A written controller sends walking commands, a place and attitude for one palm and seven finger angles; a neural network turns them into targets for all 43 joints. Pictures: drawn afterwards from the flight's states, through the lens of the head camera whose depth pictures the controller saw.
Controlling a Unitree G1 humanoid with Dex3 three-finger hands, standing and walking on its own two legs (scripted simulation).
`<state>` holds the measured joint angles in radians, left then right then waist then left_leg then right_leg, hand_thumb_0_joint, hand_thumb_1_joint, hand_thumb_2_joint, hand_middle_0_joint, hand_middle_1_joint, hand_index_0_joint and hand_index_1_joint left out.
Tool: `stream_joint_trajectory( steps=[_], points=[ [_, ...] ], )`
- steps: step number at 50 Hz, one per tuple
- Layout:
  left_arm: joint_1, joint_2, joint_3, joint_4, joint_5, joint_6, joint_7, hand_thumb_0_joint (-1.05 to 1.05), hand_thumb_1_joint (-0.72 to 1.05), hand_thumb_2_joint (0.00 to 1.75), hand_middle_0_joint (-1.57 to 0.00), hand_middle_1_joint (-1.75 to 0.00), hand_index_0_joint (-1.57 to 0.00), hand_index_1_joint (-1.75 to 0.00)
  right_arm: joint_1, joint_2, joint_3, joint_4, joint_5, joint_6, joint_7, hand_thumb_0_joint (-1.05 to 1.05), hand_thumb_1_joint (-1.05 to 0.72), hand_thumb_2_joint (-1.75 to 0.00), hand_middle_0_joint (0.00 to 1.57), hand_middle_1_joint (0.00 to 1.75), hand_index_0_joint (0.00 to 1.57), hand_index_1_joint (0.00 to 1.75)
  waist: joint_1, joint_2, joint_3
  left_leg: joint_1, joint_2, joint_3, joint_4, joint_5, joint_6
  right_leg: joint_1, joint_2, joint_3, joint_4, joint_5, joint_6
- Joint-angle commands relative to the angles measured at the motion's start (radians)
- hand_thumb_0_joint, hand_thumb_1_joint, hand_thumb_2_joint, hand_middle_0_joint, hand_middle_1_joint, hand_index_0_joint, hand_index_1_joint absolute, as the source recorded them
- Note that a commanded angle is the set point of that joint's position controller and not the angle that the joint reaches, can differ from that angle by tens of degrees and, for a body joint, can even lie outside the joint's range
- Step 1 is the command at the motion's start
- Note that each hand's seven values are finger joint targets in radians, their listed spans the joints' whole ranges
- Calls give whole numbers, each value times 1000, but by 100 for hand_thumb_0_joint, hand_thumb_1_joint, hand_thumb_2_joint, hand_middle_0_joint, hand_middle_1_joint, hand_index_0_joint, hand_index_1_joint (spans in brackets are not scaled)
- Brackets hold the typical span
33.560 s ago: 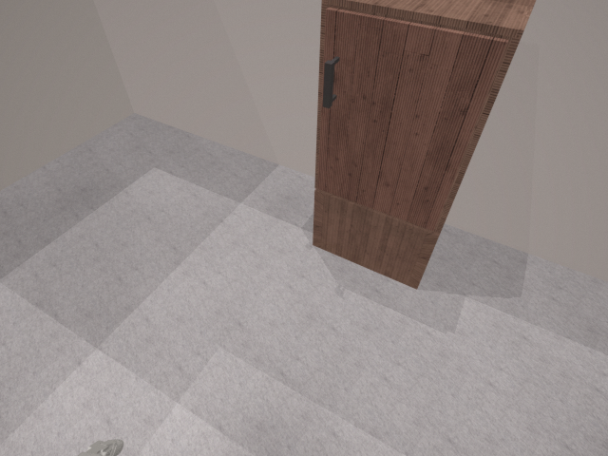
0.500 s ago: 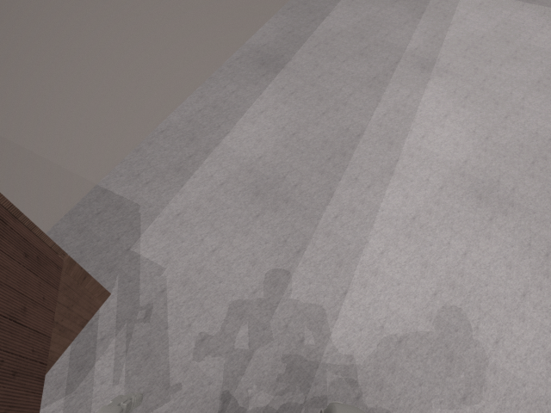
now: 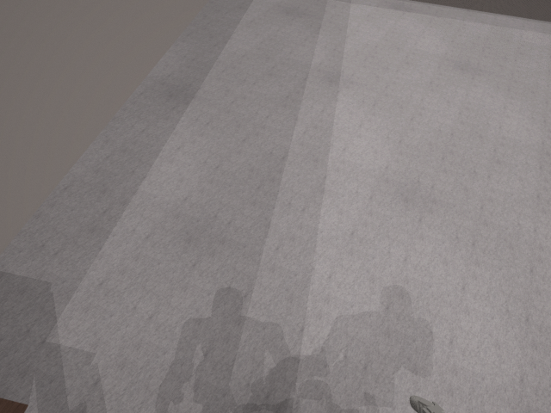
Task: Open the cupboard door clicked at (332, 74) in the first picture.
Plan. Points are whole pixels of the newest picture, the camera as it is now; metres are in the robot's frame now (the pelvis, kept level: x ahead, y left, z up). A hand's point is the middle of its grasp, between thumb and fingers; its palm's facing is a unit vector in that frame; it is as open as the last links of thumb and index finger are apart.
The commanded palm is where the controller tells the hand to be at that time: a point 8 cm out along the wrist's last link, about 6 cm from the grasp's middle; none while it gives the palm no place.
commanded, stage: walk to a spot facing it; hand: left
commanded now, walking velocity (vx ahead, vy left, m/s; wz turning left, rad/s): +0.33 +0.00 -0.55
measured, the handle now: out of the picture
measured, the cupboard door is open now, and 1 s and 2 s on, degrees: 39 39 39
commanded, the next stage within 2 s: turn to face it in 0.78 s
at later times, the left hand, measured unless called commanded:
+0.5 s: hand (260, 270) +0.39 +0.06 -0.15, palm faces -0.29 -0.93 -0.22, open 7.3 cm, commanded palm none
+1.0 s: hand (266, 252) +0.46 +0.05 -0.18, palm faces -0.21 -0.97 -0.14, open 7.3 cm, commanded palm none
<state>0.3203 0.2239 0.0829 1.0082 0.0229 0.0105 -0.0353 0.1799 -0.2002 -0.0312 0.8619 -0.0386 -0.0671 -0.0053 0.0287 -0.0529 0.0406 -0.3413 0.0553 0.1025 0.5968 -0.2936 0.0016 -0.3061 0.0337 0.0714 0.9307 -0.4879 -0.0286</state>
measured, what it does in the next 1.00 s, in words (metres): walks ahead, turning right: right foot, then left foot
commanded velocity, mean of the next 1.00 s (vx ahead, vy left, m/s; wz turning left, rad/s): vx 0.29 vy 0.00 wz -0.10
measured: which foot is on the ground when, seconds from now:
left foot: down 0.00-0.38, up 0.40-0.88, down 0.90-1.00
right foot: up 0.00-0.34, down 0.36-0.90, up 0.92-1.00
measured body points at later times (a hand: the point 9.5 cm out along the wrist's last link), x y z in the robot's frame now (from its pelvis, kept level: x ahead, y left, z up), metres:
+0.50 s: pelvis +0.22 -0.09 +0.00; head +0.26 -0.11 +0.45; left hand +0.41 +0.11 -0.13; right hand +0.10 -0.30 -0.16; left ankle +0.16 +0.09 -0.62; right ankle +0.24 -0.15 -0.73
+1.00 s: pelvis +0.48 -0.12 +0.00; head +0.50 -0.11 +0.44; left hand +0.47 +0.10 -0.17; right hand +0.52 -0.37 -0.14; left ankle +0.56 -0.06 -0.73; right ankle +0.31 -0.18 -0.64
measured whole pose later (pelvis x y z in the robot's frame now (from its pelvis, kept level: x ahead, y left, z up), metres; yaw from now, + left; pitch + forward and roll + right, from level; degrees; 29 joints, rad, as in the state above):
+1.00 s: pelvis +0.48 -0.12 +0.00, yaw -17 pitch -1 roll +0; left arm 0.40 0.15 0.02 1.14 0.01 -0.04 0.01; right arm 0.13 -0.16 -0.02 0.97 -0.02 -0.07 -0.01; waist 0.03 -0.03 0.06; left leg -0.38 0.01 0.14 0.62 -0.24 0.08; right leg -0.27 0.01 -0.03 1.17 -0.48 -0.02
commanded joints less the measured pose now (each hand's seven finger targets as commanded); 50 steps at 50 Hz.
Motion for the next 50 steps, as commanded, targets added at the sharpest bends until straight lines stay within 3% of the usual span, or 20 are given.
stream_joint_trajectory(
  steps=[1,4,12,14,16,17,18,19,20,22,26,34,39,41,43,44,45,46,47,50],
  points=[
    [-177,61,19,-139,8,-54,-20,0,90,90,-20,-30,-20,-30,218,-158,-34,11,-3,-8,-25,0,-90,-90,20,30,20,30,-85,200,23,291,350,-333,-356,165,102,-440,-119,-30,373,141,17],
    [-177,8,-3,-141,7,-31,-31,0,90,90,-20,-30,-20,-30,254,-128,-22,46,4,-21,-30,0,-90,-90,20,30,20,30,-60,199,-13,359,275,-88,-314,498,61,-439,-114,-87,290,196,32],
    [-337,-1,-21,-185,5,-20,-34,0,90,90,-20,-30,-20,-30,308,-136,-23,99,-2,-6,-19,0,-90,-90,20,30,20,30,-76,205,45,315,276,97,-334,485,65,-274,-90,-195,-176,296,-2],
    [-311,14,-16,-174,5,-20,-30,0,90,90,-20,-30,-20,-30,312,-153,-22,111,0,-2,-20,0,-90,-90,20,30,20,30,-49,180,35,315,287,119,-267,691,65,-170,-54,-222,-217,274,-32],
    [-135,56,-1,-126,5,-30,-19,0,90,90,-20,-30,-20,-30,264,-188,-25,107,6,1,-20,0,-90,-90,20,30,20,30,47,145,-49,253,277,143,-39,835,40,102,-16,-233,-280,264,-68],
    [49,113,16,-69,9,-42,-8,0,90,90,-20,-30,-20,-30,226,-182,-23,95,15,1,-10,0,-90,-90,20,30,20,30,136,83,-142,111,221,177,190,748,3,385,-23,-195,-332,288,-98],
    [184,236,52,-37,12,-50,8,0,90,90,-20,-30,-20,-30,250,-115,-12,72,35,0,-4,0,-90,-90,20,30,20,30,180,-184,-277,-188,67,181,562,37,-42,660,-311,215,-425,276,-196],
    [187,301,57,-31,-18,-48,21,0,90,90,-20,-30,-20,-30,208,-104,-15,41,44,2,-8,0,-90,-90,20,30,20,30,152,-257,-324,-341,-6,30,821,-332,-49,672,-468,550,-599,361,-253],
    [103,283,51,-51,-27,-44,29,0,90,90,-20,-30,-20,-30,163,-118,-25,42,37,4,-6,0,-90,-90,20,30,20,30,114,-125,-182,-399,55,-79,854,-228,-34,558,-454,466,-636,306,-250],
    [-53,171,15,-82,-23,-51,35,0,90,90,-20,-30,-20,-30,135,-98,-32,73,28,13,-8,0,-90,-90,20,30,20,30,21,-26,-68,-296,118,-96,763,-71,-44,247,-369,274,-656,382,-183],
    [-108,94,-10,-72,-11,-82,33,0,90,90,-20,-30,-20,-30,244,-42,-22,135,11,54,0,0,-90,-90,20,30,20,30,-81,-49,-34,-164,112,-69,543,23,-60,60,-247,41,-710,479,-136],
    [64,56,-20,20,-14,-114,37,0,90,90,-20,-30,-20,-30,-20,-41,-26,62,19,34,20,0,-90,-90,20,30,20,30,-19,-28,4,-366,84,-63,307,140,-57,321,-251,59,-711,698,-151],
    [128,69,-28,65,-7,-112,51,0,90,90,-20,-30,-20,-30,-155,-29,-20,37,24,22,32,0,-90,-90,20,30,20,30,5,-42,70,-328,38,-19,144,100,-26,386,-271,36,-672,896,-143],
    [134,84,-29,78,-6,-110,55,0,90,90,-20,-30,-20,-30,-138,-31,-18,50,23,16,26,0,-90,-90,20,30,20,30,-16,-48,53,-215,-20,32,66,57,-1,394,-263,7,-590,1117,-127],
    [108,98,-25,82,-9,-111,59,0,90,90,-20,-30,-20,-30,61,-59,-26,116,16,8,9,0,-90,-90,20,30,20,30,-111,-28,-34,64,-78,56,-53,142,30,331,-222,-45,-375,1247,-83],
    [103,92,-26,73,-16,-109,58,0,90,90,-20,-30,-20,-30,211,-112,-37,160,8,4,0,0,-90,-90,20,30,20,30,-166,21,-129,338,0,-20,-69,341,67,165,-178,-70,-177,1062,-42],
    [156,44,-35,62,-32,-110,53,0,90,90,-20,-30,-20,-30,332,-211,-55,180,-7,-1,-12,0,-90,-90,20,30,20,30,-182,219,-286,609,277,-376,-34,619,210,-99,-52,-151,153,550,12],
    [138,14,-49,33,-37,-118,54,0,90,90,-20,-30,-20,-30,377,-229,-53,187,12,12,-19,0,-90,-90,20,30,20,30,-163,274,-342,629,429,-573,-142,916,321,-183,8,-97,403,-65,5],
    [69,45,-43,10,-29,-104,65,0,90,90,-20,-30,-20,-30,298,-214,-49,169,22,24,-18,0,-90,-90,20,30,20,30,-132,143,-214,450,417,-511,-184,826,329,-198,-48,-40,454,-60,2],
    [22,-19,-38,17,-4,-68,50,0,90,90,-20,-30,-20,-30,155,-88,-14,146,22,1,-30,0,-90,-90,20,30,20,30,-43,162,19,100,263,-319,-300,651,215,-201,-125,-57,341,88,51]
  ],
)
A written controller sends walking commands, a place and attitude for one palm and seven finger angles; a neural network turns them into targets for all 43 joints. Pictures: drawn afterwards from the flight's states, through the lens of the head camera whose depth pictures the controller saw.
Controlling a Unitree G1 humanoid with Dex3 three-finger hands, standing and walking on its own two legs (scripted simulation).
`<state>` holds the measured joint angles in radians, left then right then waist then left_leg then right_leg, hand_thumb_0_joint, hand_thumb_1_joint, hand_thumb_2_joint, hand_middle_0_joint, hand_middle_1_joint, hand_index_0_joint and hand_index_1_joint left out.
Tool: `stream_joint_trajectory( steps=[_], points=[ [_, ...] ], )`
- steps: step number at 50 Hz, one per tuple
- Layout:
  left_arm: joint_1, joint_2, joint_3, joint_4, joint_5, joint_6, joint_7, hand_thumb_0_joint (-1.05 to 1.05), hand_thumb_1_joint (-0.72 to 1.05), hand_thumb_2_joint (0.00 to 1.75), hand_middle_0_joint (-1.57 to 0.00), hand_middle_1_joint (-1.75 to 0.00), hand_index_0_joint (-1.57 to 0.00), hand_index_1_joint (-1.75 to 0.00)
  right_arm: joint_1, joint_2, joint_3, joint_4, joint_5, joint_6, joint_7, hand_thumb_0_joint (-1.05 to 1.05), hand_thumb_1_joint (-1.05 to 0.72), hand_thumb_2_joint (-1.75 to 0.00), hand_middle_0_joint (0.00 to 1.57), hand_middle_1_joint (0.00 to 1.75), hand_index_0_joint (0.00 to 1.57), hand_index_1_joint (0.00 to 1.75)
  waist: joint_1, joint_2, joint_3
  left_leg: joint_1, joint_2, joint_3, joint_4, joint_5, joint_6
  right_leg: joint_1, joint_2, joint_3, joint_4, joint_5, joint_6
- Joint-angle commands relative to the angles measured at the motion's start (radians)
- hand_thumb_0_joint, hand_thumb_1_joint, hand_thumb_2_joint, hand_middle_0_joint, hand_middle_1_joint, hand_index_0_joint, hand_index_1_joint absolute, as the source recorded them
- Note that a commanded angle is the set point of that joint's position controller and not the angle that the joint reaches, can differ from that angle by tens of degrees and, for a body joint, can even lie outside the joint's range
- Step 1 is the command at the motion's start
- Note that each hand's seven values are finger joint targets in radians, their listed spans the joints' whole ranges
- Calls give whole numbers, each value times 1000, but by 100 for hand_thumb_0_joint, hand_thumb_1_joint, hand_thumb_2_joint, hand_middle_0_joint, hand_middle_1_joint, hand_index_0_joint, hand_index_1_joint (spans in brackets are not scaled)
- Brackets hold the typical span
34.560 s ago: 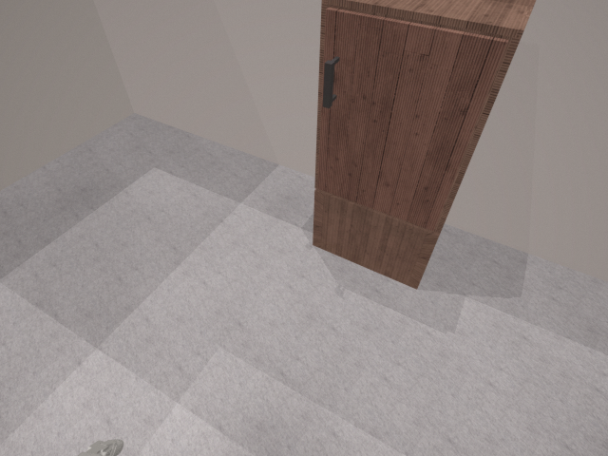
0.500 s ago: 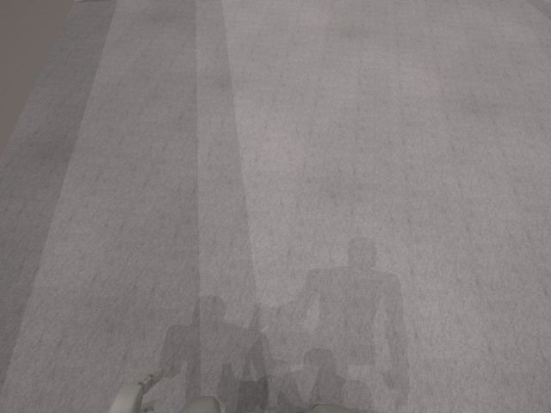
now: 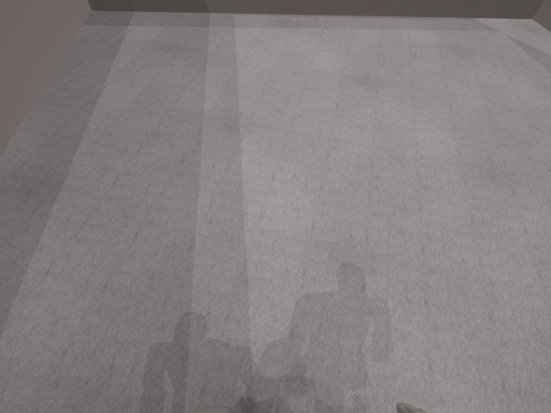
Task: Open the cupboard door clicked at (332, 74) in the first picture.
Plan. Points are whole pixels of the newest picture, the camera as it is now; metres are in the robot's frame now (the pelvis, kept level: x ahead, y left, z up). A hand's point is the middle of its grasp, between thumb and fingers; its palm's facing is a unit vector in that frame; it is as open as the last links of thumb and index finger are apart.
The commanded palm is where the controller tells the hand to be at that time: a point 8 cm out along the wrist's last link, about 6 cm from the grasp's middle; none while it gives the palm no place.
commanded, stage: turn to face it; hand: left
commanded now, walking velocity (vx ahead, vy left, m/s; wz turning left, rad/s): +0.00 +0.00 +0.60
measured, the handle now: out of the picture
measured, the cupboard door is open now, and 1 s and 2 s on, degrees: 39 39 39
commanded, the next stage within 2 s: none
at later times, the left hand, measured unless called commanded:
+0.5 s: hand (185, 387) +0.17 +0.16 -0.13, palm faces +0.26 -0.93 -0.25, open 7.3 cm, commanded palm none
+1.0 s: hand out of the picture +0.07 +0.20 -0.15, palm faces +0.58 -0.77 -0.27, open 7.3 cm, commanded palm none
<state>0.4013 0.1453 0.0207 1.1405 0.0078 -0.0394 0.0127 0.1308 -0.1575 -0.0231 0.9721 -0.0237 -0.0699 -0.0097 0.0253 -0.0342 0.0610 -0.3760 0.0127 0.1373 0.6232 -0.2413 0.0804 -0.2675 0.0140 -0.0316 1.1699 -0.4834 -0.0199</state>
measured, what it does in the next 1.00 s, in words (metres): walks ahead, turning left: right foot, then left foot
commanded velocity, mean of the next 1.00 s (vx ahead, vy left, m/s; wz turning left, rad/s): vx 0.00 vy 0.00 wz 0.60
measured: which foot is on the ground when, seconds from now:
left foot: down 0.00-0.36, up 0.38-0.72, down 0.74-1.00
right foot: up 0.00-0.34, down 0.36-0.74, up 0.76-1.00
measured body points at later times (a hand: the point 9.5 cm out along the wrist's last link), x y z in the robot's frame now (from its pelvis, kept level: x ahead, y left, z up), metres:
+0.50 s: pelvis +0.11 -0.05 +0.02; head +0.15 -0.06 +0.46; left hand +0.16 +0.20 -0.11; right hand +0.20 -0.30 -0.14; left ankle +0.04 +0.06 -0.64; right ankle +0.12 -0.16 -0.72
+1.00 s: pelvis +0.14 -0.03 +0.01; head +0.17 +0.01 +0.46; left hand +0.04 +0.24 -0.13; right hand +0.37 -0.18 -0.12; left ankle +0.11 +0.07 -0.72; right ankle +0.22 -0.18 -0.64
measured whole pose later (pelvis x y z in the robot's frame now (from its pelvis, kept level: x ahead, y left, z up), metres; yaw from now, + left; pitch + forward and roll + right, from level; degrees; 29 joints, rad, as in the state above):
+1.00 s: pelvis +0.14 -0.03 +0.01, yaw +35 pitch +2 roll -1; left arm 0.17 0.27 0.07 0.89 0.02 0.05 0.00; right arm 0.14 -0.23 -0.04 0.89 -0.02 0.03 0.01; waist 0.02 -0.02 0.09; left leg -0.32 -0.02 0.01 0.50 -0.21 0.04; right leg -0.52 -0.10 0.01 1.10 -0.38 0.09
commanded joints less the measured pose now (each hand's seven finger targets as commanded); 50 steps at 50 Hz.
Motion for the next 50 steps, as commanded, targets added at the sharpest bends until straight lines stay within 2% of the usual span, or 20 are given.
stream_joint_trajectory(
  steps=[1,3,10,13,15,16,17,18,19,21,24,32,35,36,37,38,39,40,43,50],
  points=[
    [-43,44,25,-113,13,-3,-2,0,90,90,-20,-30,-20,-30,186,-120,-17,34,8,1,-27,0,-90,-90,20,30,20,30,-17,127,-9,91,265,-295,-324,634,107,-196,-105,36,28,99,53],
    [-10,40,30,-115,11,19,-2,0,90,90,-20,-30,-20,-30,148,-149,-23,22,9,6,-26,0,-90,-90,20,30,20,30,13,120,-82,78,231,-225,-300,634,89,-137,-92,18,-75,118,70],
    [-194,87,54,-217,11,49,0,0,90,90,-20,-30,-20,-30,156,-191,-55,-1,-2,53,-11,0,-90,-90,20,30,20,30,-22,181,-56,24,204,-342,-328,249,89,-142,-67,-8,-307,181,92],
    [-228,100,53,-247,7,40,1,0,90,90,-20,-30,-20,-30,166,-207,-67,-8,-4,68,-13,0,-90,-90,20,30,20,30,-29,194,-81,60,200,-398,-258,336,83,-82,-31,-17,-440,149,87],
    [-185,121,58,-243,1,28,5,0,90,90,-20,-30,-20,-30,148,-215,-74,-20,2,74,-13,0,-90,-90,20,30,20,30,-2,156,-115,44,170,-406,-177,365,47,61,-22,-15,-635,232,81],
    [-153,153,65,-238,2,16,9,0,90,90,-20,-30,-20,-30,147,-200,-75,-27,10,72,-9,0,-90,-90,20,30,20,30,13,89,-140,-18,124,-373,-122,267,-2,199,-73,23,-768,346,74],
    [-107,246,82,-234,14,5,19,0,90,90,-20,-30,-20,-30,157,-144,-69,-41,21,69,0,0,-90,-90,20,30,20,30,29,-134,-194,-190,18,-254,60,-6,-74,397,-293,217,-828,527,19],
    [-74,303,91,-231,16,8,24,0,90,90,-20,-30,-20,-30,153,-123,-68,-63,18,70,-4,0,-90,-90,20,30,20,30,42,-288,-226,-266,-65,-117,330,-430,-127,401,-543,376,-821,785,-113],
    [-86,289,81,-241,13,9,27,0,90,90,-20,-30,-20,-30,143,-151,-71,-65,12,79,-1,0,-90,-90,20,30,20,30,35,-190,-198,-246,-8,-165,508,-413,-121,305,-549,317,-798,814,-171],
    [-191,215,61,-259,10,11,32,0,90,90,-20,-30,-20,-30,137,-130,-68,-39,9,104,9,0,-90,-90,20,30,20,30,-30,-172,-133,-259,35,-159,618,-286,-145,227,-416,153,-787,829,-126],
    [-198,193,55,-271,11,14,29,0,90,90,-20,-30,-20,-30,89,-113,-59,-57,11,116,25,0,-90,-90,20,30,20,30,-35,-171,-70,-234,43,-106,540,-205,-155,186,-349,-21,-783,889,-72],
    [-123,251,75,-258,24,20,21,0,90,90,-20,-30,-20,-30,-45,-110,-47,-126,12,111,41,0,-90,-90,20,30,20,30,7,-194,-78,-86,4,3,133,-170,-131,249,-363,-112,-685,974,-63],
    [-160,281,84,-280,15,21,12,0,90,90,-20,-30,-20,-30,46,-166,-60,-122,6,104,37,0,-90,-90,20,30,20,30,-61,-137,-135,131,-27,28,-69,-8,-103,165,-357,-169,-525,913,-18],
    [-183,276,80,-294,7,23,6,0,90,90,-20,-30,-20,-30,129,-224,-77,-105,2,99,35,0,-90,-90,20,30,20,30,-116,-25,-192,326,31,-33,-143,197,-74,30,-334,-194,-363,741,24],
    [-201,200,63,-332,-1,27,-3,0,90,90,-20,-30,-20,-30,201,-344,-108,-101,-6,89,30,0,-90,-90,20,30,20,30,-152,301,-242,510,329,-430,-188,566,69,-268,-172,-194,-95,15,99],
    [-262,193,54,-374,4,43,6,0,90,90,-20,-30,-20,-30,255,-402,-116,-87,7,96,20,0,-90,-90,20,30,20,30,-169,310,-266,477,449,-571,-207,799,181,-348,-122,-45,53,-203,100],
    [-259,212,59,-385,8,54,12,0,90,90,-20,-30,-20,-30,208,-388,-107,-95,6,100,16,0,-90,-90,20,30,20,30,-132,184,-218,391,452,-484,-224,579,191,-345,-153,19,78,-171,89],
    [-291,201,62,-362,13,59,15,0,90,90,-20,-30,-20,-30,154,-347,-100,-111,4,91,6,0,-90,-90,20,30,20,30,-127,235,-166,307,376,-487,-259,460,154,-360,-154,23,69,-105,94],
    [-221,205,70,-309,18,70,-3,0,90,90,-20,-30,-20,-30,20,-291,-77,-147,2,84,-3,0,-90,-90,20,30,20,30,-46,181,-90,175,244,-359,-291,285,72,-310,-133,41,50,76,106],
    [-233,184,65,-320,13,71,-1,0,90,90,-20,-30,-20,-30,59,-286,-84,-129,2,82,4,0,-90,-90,20,30,20,30,-45,145,-110,186,208,-403,-300,208,86,-266,-93,35,-145,101,117]
  ],
)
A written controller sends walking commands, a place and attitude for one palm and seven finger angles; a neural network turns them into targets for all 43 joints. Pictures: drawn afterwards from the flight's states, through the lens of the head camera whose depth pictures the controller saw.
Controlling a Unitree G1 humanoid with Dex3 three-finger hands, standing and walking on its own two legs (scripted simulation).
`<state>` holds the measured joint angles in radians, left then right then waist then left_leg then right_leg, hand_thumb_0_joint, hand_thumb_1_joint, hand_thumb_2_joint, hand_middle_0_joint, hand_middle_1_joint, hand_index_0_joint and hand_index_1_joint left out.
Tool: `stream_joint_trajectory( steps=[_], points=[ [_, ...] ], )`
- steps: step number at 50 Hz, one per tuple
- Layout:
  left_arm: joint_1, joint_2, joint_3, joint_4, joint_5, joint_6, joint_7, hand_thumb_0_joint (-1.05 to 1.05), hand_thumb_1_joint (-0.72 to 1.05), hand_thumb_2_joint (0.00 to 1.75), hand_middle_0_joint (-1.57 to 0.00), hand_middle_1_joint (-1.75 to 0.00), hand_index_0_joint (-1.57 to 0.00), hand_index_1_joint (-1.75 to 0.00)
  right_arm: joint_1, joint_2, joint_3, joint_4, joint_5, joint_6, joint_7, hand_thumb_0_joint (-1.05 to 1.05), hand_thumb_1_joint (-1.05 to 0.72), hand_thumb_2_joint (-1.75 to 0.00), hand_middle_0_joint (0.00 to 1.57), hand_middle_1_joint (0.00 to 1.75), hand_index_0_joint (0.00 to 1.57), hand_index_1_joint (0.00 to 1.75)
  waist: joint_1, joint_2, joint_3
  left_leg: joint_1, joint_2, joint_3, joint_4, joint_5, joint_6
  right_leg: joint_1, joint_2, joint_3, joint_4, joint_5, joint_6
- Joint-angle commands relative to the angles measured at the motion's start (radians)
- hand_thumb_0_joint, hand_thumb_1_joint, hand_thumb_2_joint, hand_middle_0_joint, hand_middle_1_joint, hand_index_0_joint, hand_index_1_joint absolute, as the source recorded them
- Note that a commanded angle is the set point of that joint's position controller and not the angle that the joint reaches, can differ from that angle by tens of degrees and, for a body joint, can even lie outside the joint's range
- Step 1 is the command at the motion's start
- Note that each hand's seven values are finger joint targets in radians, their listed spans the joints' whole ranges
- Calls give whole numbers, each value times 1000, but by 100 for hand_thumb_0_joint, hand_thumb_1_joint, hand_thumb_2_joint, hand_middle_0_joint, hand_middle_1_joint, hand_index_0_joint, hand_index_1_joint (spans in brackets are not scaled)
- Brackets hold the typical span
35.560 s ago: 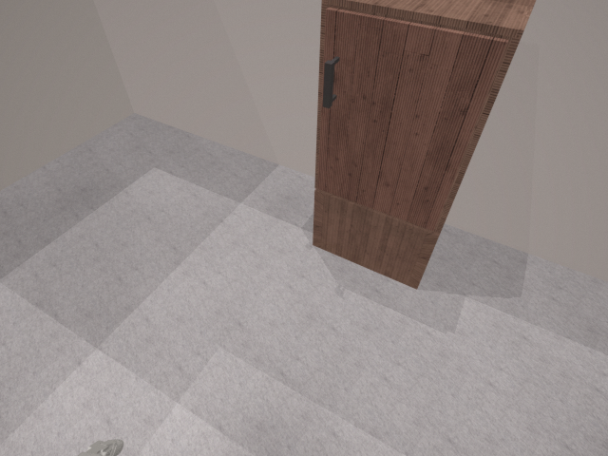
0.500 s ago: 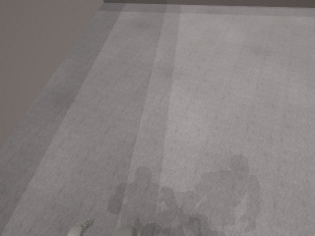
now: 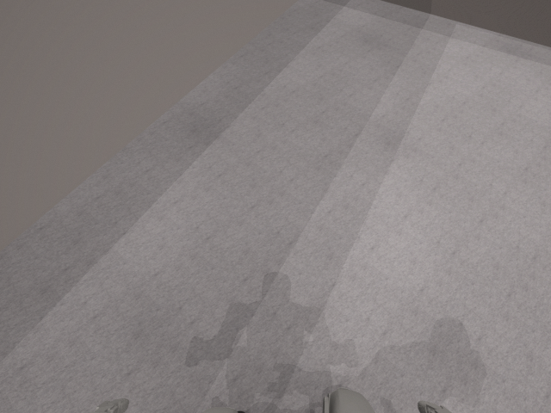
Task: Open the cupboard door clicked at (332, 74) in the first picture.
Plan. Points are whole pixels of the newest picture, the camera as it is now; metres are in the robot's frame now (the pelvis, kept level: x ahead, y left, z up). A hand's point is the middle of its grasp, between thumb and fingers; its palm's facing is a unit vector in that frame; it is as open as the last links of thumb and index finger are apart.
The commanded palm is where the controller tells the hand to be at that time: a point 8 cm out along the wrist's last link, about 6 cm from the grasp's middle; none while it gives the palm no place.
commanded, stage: turn to face it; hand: left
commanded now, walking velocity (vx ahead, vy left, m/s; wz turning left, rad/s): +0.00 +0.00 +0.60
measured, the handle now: out of the picture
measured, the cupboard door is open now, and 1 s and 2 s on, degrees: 39 39 39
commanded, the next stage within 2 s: none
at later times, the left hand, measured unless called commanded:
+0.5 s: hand out of the picture +0.02 +0.14 -0.16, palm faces +0.33 -0.91 -0.25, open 7.3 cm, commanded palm none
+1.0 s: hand out of the picture +0.00 +0.18 -0.15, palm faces +0.56 -0.79 -0.26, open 7.3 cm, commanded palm none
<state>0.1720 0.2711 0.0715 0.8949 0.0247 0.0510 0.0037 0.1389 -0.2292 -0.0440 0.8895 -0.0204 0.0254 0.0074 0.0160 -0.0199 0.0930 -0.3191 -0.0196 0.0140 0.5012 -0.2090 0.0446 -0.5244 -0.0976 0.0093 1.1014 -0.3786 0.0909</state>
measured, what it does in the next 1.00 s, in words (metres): steps on the spot, turning left: right foot, then left foot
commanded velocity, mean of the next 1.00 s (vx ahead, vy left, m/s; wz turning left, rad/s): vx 0.00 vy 0.00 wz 0.60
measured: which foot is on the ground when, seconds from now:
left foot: down 0.00-0.18, up 0.20-0.58, down 0.60-1.00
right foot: up 0.00-0.16, down 0.18-0.60, up 0.62-1.00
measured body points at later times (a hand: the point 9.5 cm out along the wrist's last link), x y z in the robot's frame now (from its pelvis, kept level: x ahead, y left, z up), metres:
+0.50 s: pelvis +0.02 -0.06 +0.00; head +0.07 -0.05 +0.45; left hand +0.00 +0.19 -0.14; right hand +0.18 -0.29 -0.15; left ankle -0.04 +0.07 -0.69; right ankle +0.02 -0.17 -0.74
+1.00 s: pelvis +0.02 -0.06 +0.00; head +0.07 -0.02 +0.44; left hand -0.03 +0.22 -0.13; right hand +0.22 -0.23 -0.15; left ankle -0.03 +0.05 -0.74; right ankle +0.10 -0.18 -0.71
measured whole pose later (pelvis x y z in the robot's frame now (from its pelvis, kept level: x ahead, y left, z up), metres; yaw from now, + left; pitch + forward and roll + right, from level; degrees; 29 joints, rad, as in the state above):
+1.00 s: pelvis +0.02 -0.06 +0.00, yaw +36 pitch +2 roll -1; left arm 0.12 0.24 0.06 0.86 0.01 0.04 0.01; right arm 0.19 -0.22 -0.06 0.92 -0.03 0.05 0.01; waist -0.02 0.01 0.09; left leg -0.32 -0.04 -0.09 0.52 -0.23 0.01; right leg -0.38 -0.04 0.00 0.76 -0.40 0.08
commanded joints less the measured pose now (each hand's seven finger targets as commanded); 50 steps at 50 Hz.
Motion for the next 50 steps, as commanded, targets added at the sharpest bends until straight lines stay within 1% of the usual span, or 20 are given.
stream_joint_trajectory(
  steps=[1,5,7,8,9,10,11,13,15,23,26,28,29,30,31,32,35,38,46,50],
  points=[
    [-17,53,12,-84,-6,-20,9,0,90,90,-20,-30,-20,-30,49,-219,-66,-46,-4,-11,-12,0,-90,-90,20,30,20,30,-38,143,-135,114,241,-292,-174,151,125,7,24,-10,-128,-20,4],
    [2,44,7,-92,-13,-29,12,0,90,90,-20,-30,-20,-30,27,-215,-75,-52,-7,2,-10,0,-90,-90,20,30,20,30,-28,189,-141,29,216,-347,-130,147,111,180,81,-36,-364,-34,-16],
    [82,58,14,-71,-14,-42,15,0,90,90,-20,-30,-20,-30,-8,-205,-79,-61,1,6,-10,0,-90,-90,20,30,20,30,16,170,-157,-63,168,-333,-55,128,70,351,95,-46,-568,99,-24],
    [130,99,25,-63,-10,-53,22,0,90,90,-20,-30,-20,-30,-11,-159,-76,-68,10,5,-7,0,-90,-90,20,30,20,30,40,58,-183,-166,104,-289,38,7,20,495,9,28,-725,137,-40],
    [144,198,45,-65,7,-63,32,0,90,90,-20,-30,-20,-30,13,-83,-65,-81,18,4,-3,0,-90,-90,20,30,20,30,46,-264,-192,-334,-49,-95,293,-282,-71,585,-282,331,-846,128,-137],
    [113,216,36,-78,2,-58,35,0,90,90,-20,-30,-20,-30,-7,-118,-71,-86,7,6,0,0,-90,-90,20,30,20,30,43,-291,-161,-317,-38,-67,553,-423,-80,432,-422,405,-854,233,-228],
    [50,170,23,-93,-2,-58,35,0,90,90,-20,-30,-20,-30,18,-122,-71,-77,2,12,7,0,-90,-90,20,30,20,30,1,-186,-130,-297,-4,-100,682,-354,-73,358,-367,292,-835,230,-246],
    [-38,91,7,-105,-9,-60,36,0,90,90,-20,-30,-20,-30,47,-106,-73,-22,-1,32,13,0,-90,-90,20,30,20,30,-51,-212,-93,-296,37,-70,775,-222,-101,341,-238,126,-792,356,-192],
    [-14,70,0,-98,-10,-67,33,0,90,90,-20,-30,-20,-30,42,-85,-61,-17,3,32,20,0,-90,-90,20,30,20,30,-48,-201,-96,-296,41,-30,734,-184,-119,392,-198,-7,-745,569,-172],
    [136,132,27,-44,4,-65,33,0,90,90,-20,-30,-20,-30,-82,-46,-34,-40,11,24,23,0,-90,-90,20,30,20,30,34,-184,-123,-180,35,83,322,-251,-114,546,-255,-89,-649,809,-191],
    [110,152,36,-44,6,-61,29,0,90,90,-20,-30,-20,-30,-55,-60,-34,-44,14,18,21,0,-90,-90,20,30,20,30,15,-207,-136,-84,28,102,194,-221,-92,503,-280,-104,-606,769,-186],
    [78,159,39,-48,-4,-59,23,0,90,90,-20,-30,-20,-30,25,-92,-44,-29,10,11,19,0,-90,-90,20,30,20,30,-39,-154,-162,95,14,112,8,-59,-74,412,-255,-171,-484,690,-131],
    [67,138,34,-62,-12,-54,17,0,90,90,-20,-30,-20,-30,96,-153,-60,-11,5,3,18,0,-90,-90,20,30,20,30,-83,-15,-210,289,92,18,-68,139,-37,254,-213,-209,-320,508,-80],
    [27,57,14,-106,-20,-49,8,0,90,90,-20,-30,-20,-30,175,-276,-92,-3,-4,-4,9,0,-90,-90,20,30,20,30,-131,325,-235,427,399,-405,-116,537,118,-56,-45,-218,-66,-211,2],
    [-46,61,6,-135,-9,-32,18,0,90,90,-20,-30,-20,-30,224,-307,-94,18,2,6,-1,0,-90,-90,20,30,20,30,-142,265,-240,388,472,-440,-103,695,210,-102,-30,-74,47,-312,-11],
    [-71,74,6,-137,-6,-25,22,0,90,90,-20,-30,-20,-30,191,-275,-82,11,0,5,-7,0,-90,-90,20,30,20,30,-123,179,-194,321,442,-362,-117,557,200,-95,-52,-32,74,-249,-20],
    [-33,74,17,-77,-4,-20,11,0,90,90,-20,-30,-20,-30,45,-209,-61,-31,-2,-6,-26,0,-90,-90,20,30,20,30,-54,197,-115,188,288,-259,-149,411,127,-72,-31,4,100,-63,-8],
    [12,64,17,-59,-5,-18,5,0,90,90,-20,-30,-20,-30,24,-204,-58,-40,0,-14,-23,0,-90,-90,20,30,20,30,-24,133,-136,177,249,-221,-157,340,110,-28,-9,-7,37,-7,0],
    [-47,43,10,-102,-11,-25,9,0,90,90,-20,-30,-20,-30,50,-209,-73,-34,-7,-2,-14,0,-90,-90,20,30,20,30,-44,180,-135,130,215,-318,-132,264,116,97,59,-33,-281,-44,-5],
    [41,53,14,-83,-18,-43,16,0,90,90,-20,-30,-20,-30,10,-198,-80,-45,1,5,-15,0,-90,-90,20,30,20,30,1,181,-171,28,170,-346,-35,299,76,337,94,-50,-571,96,-23]
  ],
)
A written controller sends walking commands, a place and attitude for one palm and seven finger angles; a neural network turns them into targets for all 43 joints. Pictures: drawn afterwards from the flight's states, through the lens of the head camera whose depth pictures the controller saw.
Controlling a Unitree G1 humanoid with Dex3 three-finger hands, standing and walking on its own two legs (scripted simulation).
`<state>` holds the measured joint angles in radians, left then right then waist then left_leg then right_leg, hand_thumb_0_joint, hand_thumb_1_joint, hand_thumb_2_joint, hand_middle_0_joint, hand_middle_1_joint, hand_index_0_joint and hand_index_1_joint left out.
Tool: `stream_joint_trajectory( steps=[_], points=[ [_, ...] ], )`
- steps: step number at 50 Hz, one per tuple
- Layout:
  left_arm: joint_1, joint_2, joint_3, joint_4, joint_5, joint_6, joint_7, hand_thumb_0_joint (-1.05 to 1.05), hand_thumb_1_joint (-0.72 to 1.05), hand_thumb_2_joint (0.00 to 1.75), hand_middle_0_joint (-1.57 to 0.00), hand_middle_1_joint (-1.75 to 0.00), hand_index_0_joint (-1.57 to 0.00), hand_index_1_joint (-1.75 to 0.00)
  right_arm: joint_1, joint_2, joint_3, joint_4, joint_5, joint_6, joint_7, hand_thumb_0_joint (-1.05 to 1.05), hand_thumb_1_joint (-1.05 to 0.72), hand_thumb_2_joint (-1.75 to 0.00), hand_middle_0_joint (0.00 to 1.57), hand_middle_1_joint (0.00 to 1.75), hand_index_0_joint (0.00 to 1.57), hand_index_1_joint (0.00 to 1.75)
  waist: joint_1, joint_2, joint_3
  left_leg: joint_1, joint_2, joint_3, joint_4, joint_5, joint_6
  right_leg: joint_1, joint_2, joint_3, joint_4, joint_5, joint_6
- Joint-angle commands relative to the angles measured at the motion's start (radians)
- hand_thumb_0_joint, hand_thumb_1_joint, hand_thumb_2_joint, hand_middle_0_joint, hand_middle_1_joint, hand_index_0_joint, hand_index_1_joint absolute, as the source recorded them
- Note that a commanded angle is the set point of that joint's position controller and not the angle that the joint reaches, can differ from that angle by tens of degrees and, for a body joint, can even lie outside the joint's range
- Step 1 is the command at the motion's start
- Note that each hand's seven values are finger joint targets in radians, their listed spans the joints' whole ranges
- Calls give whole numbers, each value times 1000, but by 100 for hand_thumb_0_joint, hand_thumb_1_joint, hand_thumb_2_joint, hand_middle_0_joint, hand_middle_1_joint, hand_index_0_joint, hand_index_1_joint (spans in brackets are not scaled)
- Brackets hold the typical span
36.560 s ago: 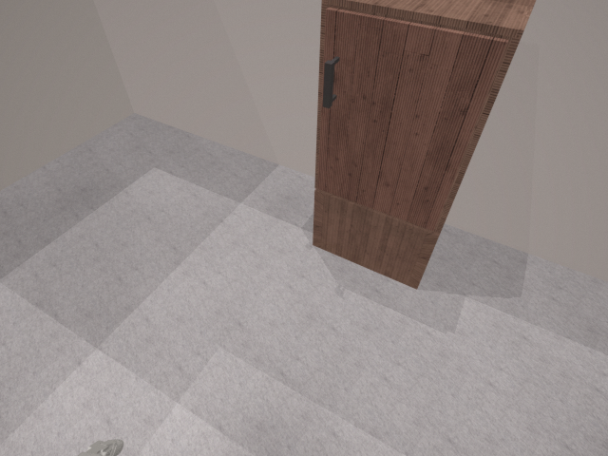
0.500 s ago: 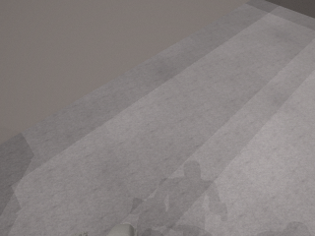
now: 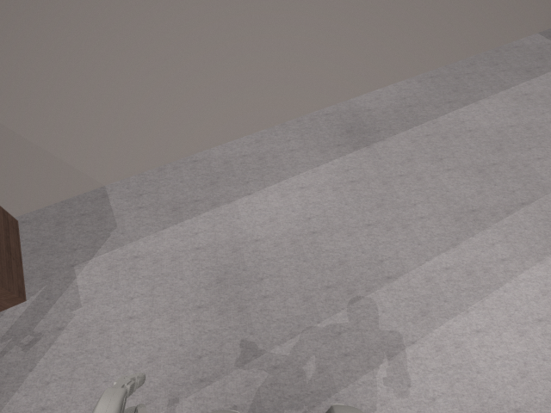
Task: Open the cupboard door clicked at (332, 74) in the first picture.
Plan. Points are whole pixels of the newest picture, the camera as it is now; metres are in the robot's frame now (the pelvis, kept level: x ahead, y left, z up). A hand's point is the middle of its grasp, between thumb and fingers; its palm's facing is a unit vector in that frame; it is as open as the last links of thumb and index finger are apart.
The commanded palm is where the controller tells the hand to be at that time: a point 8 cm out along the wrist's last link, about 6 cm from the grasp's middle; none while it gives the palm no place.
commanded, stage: turn to face it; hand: left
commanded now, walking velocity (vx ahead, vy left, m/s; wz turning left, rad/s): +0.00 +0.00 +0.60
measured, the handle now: out of the picture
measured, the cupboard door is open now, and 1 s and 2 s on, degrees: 39 39 39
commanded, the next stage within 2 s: take the last steps up to it in 1.88 s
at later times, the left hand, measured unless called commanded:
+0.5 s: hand out of the picture -0.03 +0.21 -0.19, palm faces +0.37 -0.90 -0.25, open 7.3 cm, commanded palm none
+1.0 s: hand out of the picture +0.01 +0.17 -0.14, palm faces +0.57 -0.77 -0.28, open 7.3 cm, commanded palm none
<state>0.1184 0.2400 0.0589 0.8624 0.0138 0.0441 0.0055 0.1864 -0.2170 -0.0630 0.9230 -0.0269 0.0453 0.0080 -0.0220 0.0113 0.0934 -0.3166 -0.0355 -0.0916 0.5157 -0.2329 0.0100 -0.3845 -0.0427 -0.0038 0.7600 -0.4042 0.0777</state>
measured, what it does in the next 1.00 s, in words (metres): steps on the spot, turning left: right foot, then left foot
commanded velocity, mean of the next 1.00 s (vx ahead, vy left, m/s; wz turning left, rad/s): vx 0.00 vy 0.00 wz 0.60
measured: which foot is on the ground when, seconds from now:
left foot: down 0.00-0.04, up 0.06-0.44, down 0.46-0.88, up 0.90-1.00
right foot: up 0.00-0.04, down 0.06-0.46, up 0.48-0.86, down 0.88-1.00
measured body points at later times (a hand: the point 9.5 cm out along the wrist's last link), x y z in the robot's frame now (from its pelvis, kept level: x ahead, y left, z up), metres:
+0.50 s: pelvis +0.01 +0.00 -0.02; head +0.05 +0.03 +0.43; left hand -0.05 +0.26 -0.17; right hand +0.21 -0.21 -0.14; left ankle -0.02 +0.10 -0.74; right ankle -0.01 -0.14 -0.71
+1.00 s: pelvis +0.04 -0.04 +0.00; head +0.10 -0.04 +0.44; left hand -0.02 +0.21 -0.12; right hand +0.24 -0.22 -0.16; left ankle -0.05 +0.06 -0.66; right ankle +0.09 -0.14 -0.74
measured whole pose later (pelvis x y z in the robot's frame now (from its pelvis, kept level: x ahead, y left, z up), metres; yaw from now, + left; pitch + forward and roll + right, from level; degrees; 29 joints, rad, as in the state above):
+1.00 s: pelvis +0.04 -0.04 +0.00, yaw +37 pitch +0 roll +2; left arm 0.17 0.18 0.03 0.86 0.02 0.01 0.02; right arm 0.19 -0.26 -0.10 0.95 -0.02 0.08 0.01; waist -0.03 0.05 0.09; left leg -0.50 -0.05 -0.05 1.09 -0.45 -0.04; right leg -0.24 -0.06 -0.10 0.56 -0.33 -0.02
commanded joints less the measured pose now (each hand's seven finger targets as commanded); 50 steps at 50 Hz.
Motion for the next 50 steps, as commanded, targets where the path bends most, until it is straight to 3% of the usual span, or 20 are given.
stream_joint_trajectory(
  steps=[1,2,3,4,8,16,20,21,22,23,24,29,39,42,43,44,45,46,47,50],
  points=[
    [142,116,35,-41,-4,-47,20,0,90,90,-20,-30,-20,-30,-41,-180,-58,-85,16,-17,-13,0,-90,-90,20,30,20,30,64,53,-197,-66,135,-214,18,203,64,340,-17,9,-377,211,-20],
    [178,207,54,-34,13,-58,30,0,90,90,-20,-30,-20,-30,-29,-115,-50,-98,27,-19,-7,0,-90,-90,20,30,20,30,81,-210,-228,-255,9,-66,217,-117,-12,501,-266,249,-479,273,-90],
    [169,245,53,-38,14,-55,34,0,90,90,-20,-30,-20,-30,-50,-118,-51,-114,19,-17,-7,0,-90,-90,20,30,20,30,81,-322,-183,-307,-48,42,479,-411,-52,398,-469,391,-481,439,-209],
    [131,207,40,-47,9,-54,35,0,90,90,-20,-30,-20,-30,-35,-140,-52,-100,11,-10,-2,0,-90,-90,20,30,20,30,57,-208,-152,-282,4,0,642,-364,-43,298,-443,297,-456,438,-247],
    [23,102,14,-69,2,-57,34,0,90,90,-20,-30,-20,-30,-12,-104,-43,-48,9,15,17,0,-90,-90,20,30,20,30,-8,-221,-78,-283,59,66,720,-176,-81,248,-263,15,-415,571,-173],
    [183,170,43,-15,14,-57,30,0,90,90,-20,-30,-20,-30,-131,-57,-14,-72,18,2,23,0,-90,-90,20,30,20,30,73,-212,-127,-166,42,192,282,-221,-75,410,-310,-87,-300,832,-179],
    [148,190,54,-16,10,-51,21,0,90,90,-20,-30,-20,-30,-52,-90,-22,-64,16,-8,19,0,-90,-90,20,30,20,30,18,-215,-146,44,15,229,48,-67,-44,298,-308,-156,-177,750,-126],
    [127,183,52,-23,1,-47,17,0,90,90,-20,-30,-20,-30,17,-131,-33,-48,12,-14,19,0,-90,-90,20,30,20,30,-30,-138,-177,200,43,192,-60,79,-24,189,-294,-185,-50,639,-88],
    [111,123,42,-55,-3,-43,10,0,90,90,-20,-30,-20,-30,92,-235,-61,-39,4,-22,14,0,-90,-90,20,30,20,30,-70,143,-236,380,267,-111,-102,349,72,-46,-169,-223,181,181,-20],
    [36,67,19,-101,-6,-35,12,0,90,90,-20,-30,-20,-30,169,-320,-79,-22,6,-20,1,0,-90,-90,20,30,20,30,-108,312,-242,398,458,-362,-127,754,215,-220,-74,-132,375,-291,11],
    [10,101,22,-111,3,-22,20,0,90,90,-20,-30,-20,-30,174,-306,-70,-9,7,-15,-5,0,-90,-90,20,30,20,30,-94,175,-236,354,479,-292,-116,661,250,-218,-98,-24,431,-272,-10],
    [56,93,35,-34,9,-8,2,0,90,90,-20,-30,-20,-30,-25,-208,-38,-69,3,-31,-24,0,-90,-90,20,30,20,30,6,109,-106,132,263,-136,-188,301,135,-177,-74,2,421,14,4],
    [23,72,23,-69,0,-21,8,0,90,90,-20,-30,-20,-30,-8,-218,-55,-70,-2,-20,-14,0,-90,-90,20,30,20,30,-2,154,-139,102,225,-232,-140,262,149,-10,13,-26,23,-19,2],
    [113,87,28,-51,-5,-37,14,0,90,90,-20,-30,-20,-30,-46,-209,-59,-81,8,-16,-15,0,-90,-90,20,30,20,30,44,144,-178,26,181,-243,-43,320,110,198,37,-34,-235,126,-8],
    [162,118,37,-40,-3,-49,20,0,90,90,-20,-30,-20,-30,-51,-174,-56,-87,16,-18,-13,0,-90,-90,20,30,20,30,69,52,-203,-69,130,-210,33,199,63,347,-28,19,-387,212,-19],
    [186,212,56,-34,13,-59,30,0,90,90,-20,-30,-20,-30,-29,-104,-47,-100,26,-20,-8,0,-90,-90,20,30,20,30,77,-236,-225,-270,-11,-44,247,-150,-22,503,-295,272,-476,288,-99],
    [178,244,52,-39,14,-56,33,0,90,90,-20,-30,-20,-30,-51,-124,-49,-112,18,-18,-7,0,-90,-90,20,30,20,30,79,-308,-188,-296,-45,34,500,-411,-51,384,-473,395,-475,457,-214],
    [142,205,39,-46,9,-57,34,0,90,90,-20,-30,-20,-30,-38,-136,-50,-100,11,-12,-1,0,-90,-90,20,30,20,30,54,-207,-151,-284,-1,-4,648,-361,-44,301,-436,295,-449,478,-245],
    [79,139,31,-52,5,-60,40,0,90,90,-20,-30,-20,-30,-17,-133,-59,-67,7,2,1,0,-90,-90,20,30,20,30,17,-277,-124,-291,26,-12,710,-297,-52,267,-375,227,-454,496,-211],
    [62,101,13,-60,-1,-61,31,0,90,90,-20,-30,-20,-30,-23,-102,-44,-41,9,15,16,0,-90,-90,20,30,20,30,-2,-228,-77,-291,46,57,740,-161,-81,269,-256,5,-403,653,-154]
  ],
)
